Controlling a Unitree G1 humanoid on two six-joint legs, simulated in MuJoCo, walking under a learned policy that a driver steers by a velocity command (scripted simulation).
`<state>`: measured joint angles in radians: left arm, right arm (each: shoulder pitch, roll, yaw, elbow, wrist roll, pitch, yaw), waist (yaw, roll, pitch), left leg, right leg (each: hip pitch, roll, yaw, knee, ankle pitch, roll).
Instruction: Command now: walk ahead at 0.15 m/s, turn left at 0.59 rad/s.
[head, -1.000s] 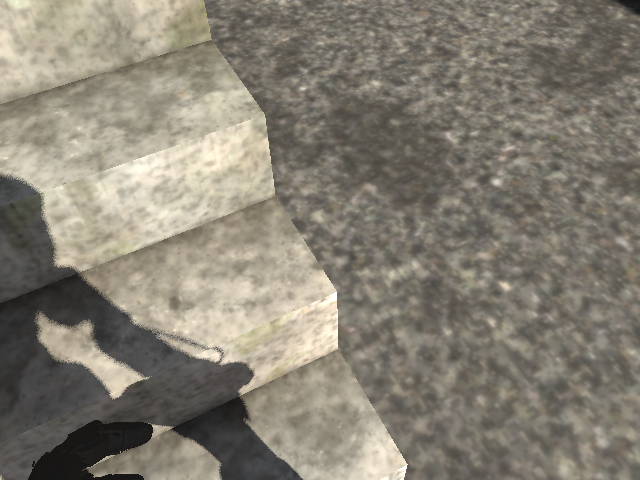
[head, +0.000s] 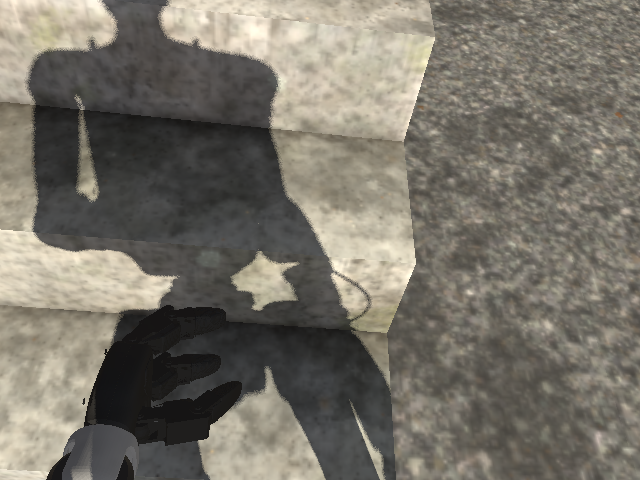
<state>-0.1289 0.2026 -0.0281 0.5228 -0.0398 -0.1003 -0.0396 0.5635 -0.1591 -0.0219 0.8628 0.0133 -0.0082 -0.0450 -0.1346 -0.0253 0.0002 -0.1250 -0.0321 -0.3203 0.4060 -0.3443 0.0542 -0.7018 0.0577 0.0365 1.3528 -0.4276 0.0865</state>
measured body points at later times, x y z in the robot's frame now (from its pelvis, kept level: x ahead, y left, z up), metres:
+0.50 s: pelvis +0.17 -0.22 -0.07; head +0.36 -0.18 +0.33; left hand +0.28 +0.14 -0.20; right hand +0.44 -0.42 -0.20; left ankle -0.05 -0.07 -0.63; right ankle +0.09 -0.33 -0.63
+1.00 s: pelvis +0.36 -0.60 -0.22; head +0.43 -0.67 +0.22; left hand +0.11 -0.30 -0.22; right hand +0.53 -0.85 -0.40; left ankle +0.08 -0.55 -0.87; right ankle +0.43 -0.50 -0.83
